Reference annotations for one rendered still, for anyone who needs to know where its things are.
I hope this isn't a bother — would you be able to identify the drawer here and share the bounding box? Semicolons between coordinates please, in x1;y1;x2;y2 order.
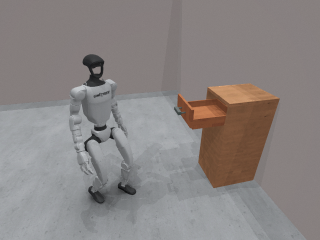
177;93;228;130

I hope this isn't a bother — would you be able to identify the left robot upper arm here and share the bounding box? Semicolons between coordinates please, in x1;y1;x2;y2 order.
105;79;118;107

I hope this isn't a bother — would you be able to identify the left robot hand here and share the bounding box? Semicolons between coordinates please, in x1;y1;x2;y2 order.
118;123;128;138

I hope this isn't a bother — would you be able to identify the right robot upper arm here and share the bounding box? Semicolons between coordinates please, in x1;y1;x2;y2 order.
69;86;86;125

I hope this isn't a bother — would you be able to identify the robot left forearm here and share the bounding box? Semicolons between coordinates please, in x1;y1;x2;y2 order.
111;103;123;125

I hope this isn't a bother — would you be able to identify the right robot hand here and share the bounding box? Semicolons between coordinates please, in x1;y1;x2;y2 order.
77;151;94;175

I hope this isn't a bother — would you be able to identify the right robot shin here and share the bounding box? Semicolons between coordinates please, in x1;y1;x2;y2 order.
91;176;107;193

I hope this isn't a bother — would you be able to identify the handle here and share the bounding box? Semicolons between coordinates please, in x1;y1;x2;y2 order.
174;106;186;115

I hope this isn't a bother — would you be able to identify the robot right thigh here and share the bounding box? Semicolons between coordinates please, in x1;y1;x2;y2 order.
84;135;109;185

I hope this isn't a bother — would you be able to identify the robot right forearm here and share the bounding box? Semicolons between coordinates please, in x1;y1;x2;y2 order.
69;116;85;153

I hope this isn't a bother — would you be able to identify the cabinet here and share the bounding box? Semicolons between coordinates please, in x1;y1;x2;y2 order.
198;83;280;188

